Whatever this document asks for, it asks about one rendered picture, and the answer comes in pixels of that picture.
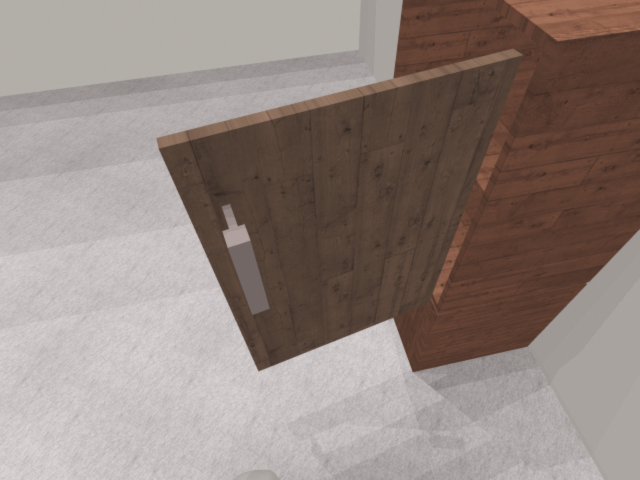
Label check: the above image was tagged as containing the handle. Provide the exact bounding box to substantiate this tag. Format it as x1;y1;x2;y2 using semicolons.
222;204;270;315

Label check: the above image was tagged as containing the cupboard door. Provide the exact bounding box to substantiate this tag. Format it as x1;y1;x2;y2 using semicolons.
156;49;523;371

